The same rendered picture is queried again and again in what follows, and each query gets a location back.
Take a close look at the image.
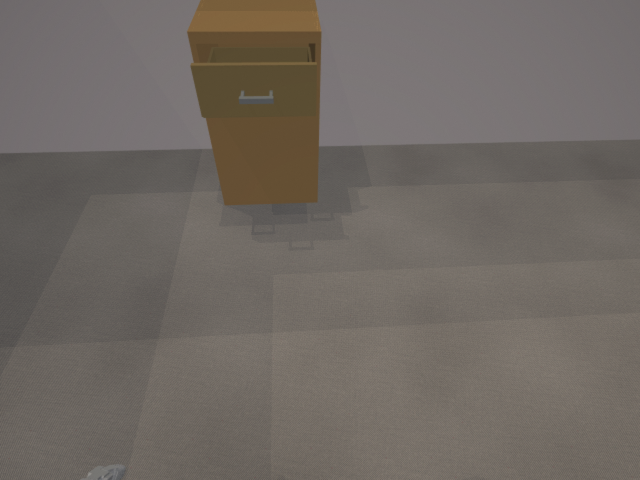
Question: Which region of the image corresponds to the cabinet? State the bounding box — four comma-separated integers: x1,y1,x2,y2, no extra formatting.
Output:
187,0,321,205

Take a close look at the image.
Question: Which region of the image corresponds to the drawer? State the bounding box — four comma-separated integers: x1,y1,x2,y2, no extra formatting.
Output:
190,47,317,118

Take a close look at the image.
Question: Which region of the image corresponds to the handle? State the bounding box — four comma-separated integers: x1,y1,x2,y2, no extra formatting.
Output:
239,90,274,104

